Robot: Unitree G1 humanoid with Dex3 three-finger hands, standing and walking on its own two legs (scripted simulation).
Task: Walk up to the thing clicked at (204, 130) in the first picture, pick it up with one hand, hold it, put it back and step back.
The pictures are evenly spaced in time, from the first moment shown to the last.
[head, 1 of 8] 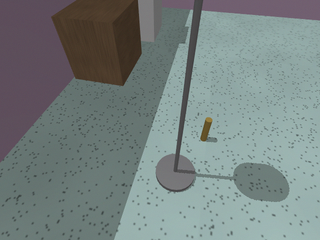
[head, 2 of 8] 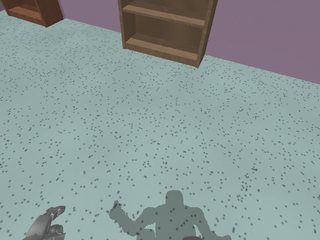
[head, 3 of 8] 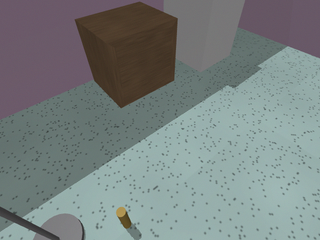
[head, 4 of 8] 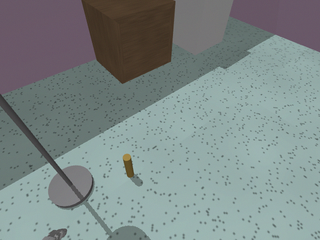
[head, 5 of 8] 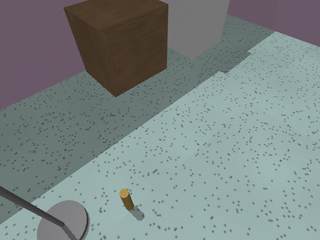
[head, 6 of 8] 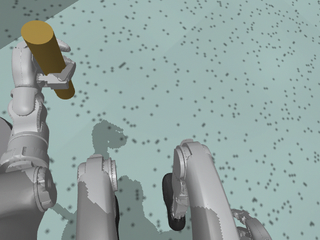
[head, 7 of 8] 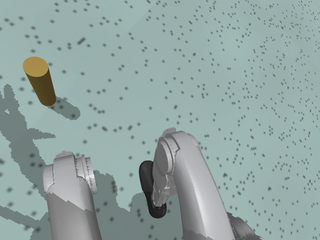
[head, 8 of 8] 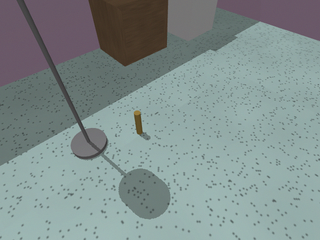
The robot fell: no
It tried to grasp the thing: yes
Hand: left
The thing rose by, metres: 0.67
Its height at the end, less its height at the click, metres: +0.00
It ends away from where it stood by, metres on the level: 0.02
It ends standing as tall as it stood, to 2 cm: yes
